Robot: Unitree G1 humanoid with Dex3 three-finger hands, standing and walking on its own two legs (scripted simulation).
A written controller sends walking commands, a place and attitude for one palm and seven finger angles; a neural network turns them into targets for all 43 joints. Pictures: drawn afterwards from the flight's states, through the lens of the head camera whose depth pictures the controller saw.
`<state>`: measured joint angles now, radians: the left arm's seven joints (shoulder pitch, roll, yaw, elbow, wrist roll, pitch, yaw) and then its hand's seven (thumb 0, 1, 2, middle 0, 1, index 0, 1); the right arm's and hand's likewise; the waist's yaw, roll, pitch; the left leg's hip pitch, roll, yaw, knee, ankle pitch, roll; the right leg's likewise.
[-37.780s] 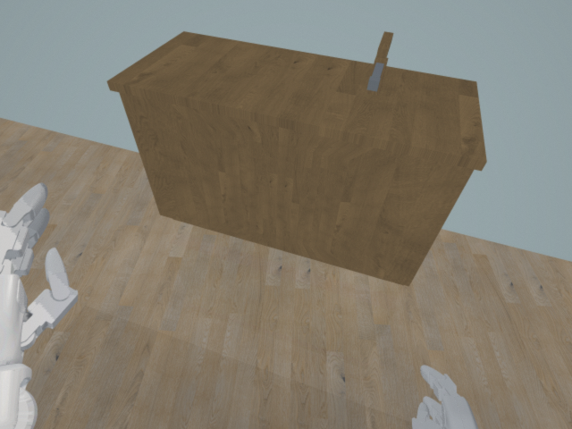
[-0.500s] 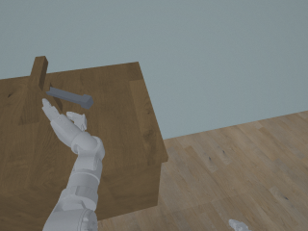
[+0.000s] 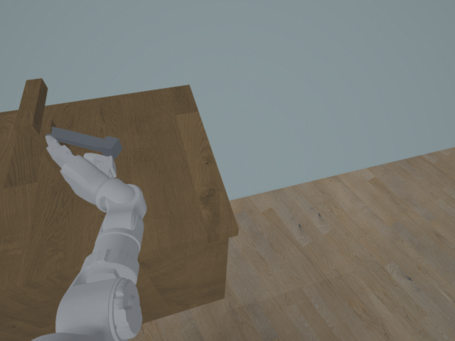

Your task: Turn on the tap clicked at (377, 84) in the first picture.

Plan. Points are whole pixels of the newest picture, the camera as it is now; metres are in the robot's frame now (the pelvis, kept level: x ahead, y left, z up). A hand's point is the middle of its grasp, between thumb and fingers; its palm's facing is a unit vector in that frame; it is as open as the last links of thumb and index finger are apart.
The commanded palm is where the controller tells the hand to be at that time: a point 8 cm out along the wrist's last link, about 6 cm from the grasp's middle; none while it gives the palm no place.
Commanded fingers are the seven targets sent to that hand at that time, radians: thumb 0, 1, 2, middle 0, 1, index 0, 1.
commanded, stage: push the lever round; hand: left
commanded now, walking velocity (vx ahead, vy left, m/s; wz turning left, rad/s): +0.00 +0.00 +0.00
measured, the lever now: (111, 147) +0.45 +0.22 +0.09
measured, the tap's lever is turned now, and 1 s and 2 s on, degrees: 58 86 86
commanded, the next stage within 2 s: lift the hand up off the lever in 0.20 s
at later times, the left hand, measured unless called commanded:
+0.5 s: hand (117, 151) +0.45 +0.21 +0.07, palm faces +0.83 -0.55 -0.09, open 8.1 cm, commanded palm +0.40 +0.23 +0.08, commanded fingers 0.00 0.90 0.90 -0.15 -0.15 -0.15 -0.15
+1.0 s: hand (105, 150) +0.44 +0.22 +0.09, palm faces +0.82 -0.57 -0.06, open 7.6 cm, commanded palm +0.38 +0.23 +0.10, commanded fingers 0.00 0.90 0.90 -0.15 -0.15 -0.15 -0.15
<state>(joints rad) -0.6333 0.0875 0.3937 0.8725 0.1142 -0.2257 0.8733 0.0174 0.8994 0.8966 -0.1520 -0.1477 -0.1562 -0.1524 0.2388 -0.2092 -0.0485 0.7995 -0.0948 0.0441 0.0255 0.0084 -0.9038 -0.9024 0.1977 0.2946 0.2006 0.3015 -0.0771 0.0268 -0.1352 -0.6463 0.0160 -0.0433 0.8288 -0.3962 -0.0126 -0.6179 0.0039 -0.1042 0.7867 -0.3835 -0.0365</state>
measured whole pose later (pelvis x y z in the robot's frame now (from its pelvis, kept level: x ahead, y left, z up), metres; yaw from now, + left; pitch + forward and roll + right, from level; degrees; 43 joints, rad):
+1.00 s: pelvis +0.01 +0.00 +0.01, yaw +0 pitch +10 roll -1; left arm -0.61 0.09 0.41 0.81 0.09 -0.18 0.84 0.02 0.90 0.90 -0.15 -0.15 -0.20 -0.18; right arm 0.26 -0.22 -0.05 0.78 -0.09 0.05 0.04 0.01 -0.90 -0.90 0.20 0.29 0.20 0.30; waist -0.08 0.03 -0.13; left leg -0.56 0.02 -0.03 0.76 -0.38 -0.01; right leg -0.53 0.01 -0.09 0.71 -0.36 -0.03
